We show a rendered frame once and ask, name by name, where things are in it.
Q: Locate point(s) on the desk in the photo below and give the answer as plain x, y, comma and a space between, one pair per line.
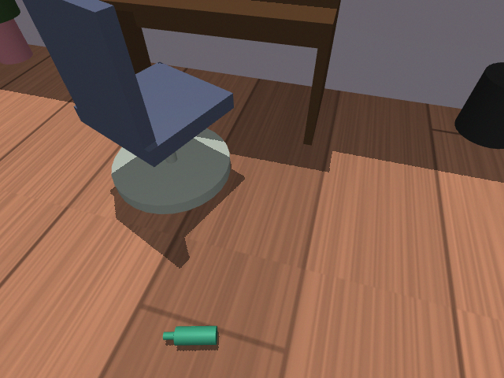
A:
308, 23

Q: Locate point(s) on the potted plant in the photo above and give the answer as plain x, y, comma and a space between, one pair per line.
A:
13, 46

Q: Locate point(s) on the office chair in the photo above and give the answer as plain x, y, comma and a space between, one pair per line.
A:
170, 162

